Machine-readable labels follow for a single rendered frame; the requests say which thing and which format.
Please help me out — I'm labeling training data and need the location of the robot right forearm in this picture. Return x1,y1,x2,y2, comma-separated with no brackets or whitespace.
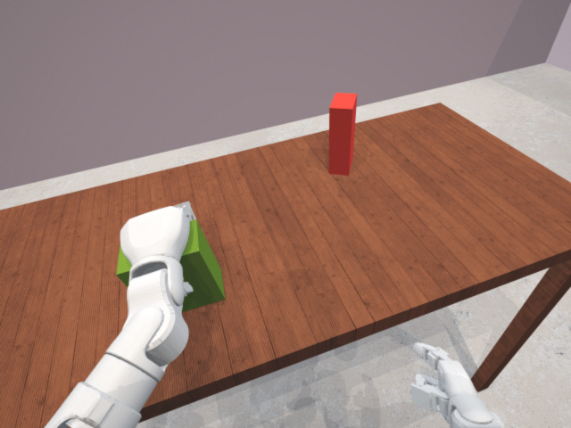
448,394,504,428

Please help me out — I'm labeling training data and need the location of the table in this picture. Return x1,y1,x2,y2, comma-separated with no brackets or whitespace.
0,103,571,428

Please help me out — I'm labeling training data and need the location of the sponge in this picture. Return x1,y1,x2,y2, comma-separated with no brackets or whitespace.
116,219,225,312

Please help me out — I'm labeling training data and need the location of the robot left hand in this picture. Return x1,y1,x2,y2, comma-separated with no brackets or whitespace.
120,201,196,297

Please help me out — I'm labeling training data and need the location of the robot right hand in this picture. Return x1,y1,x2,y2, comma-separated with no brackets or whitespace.
410,342,477,424

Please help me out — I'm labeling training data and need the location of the robot left forearm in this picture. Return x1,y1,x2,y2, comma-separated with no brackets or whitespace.
45,256,189,428

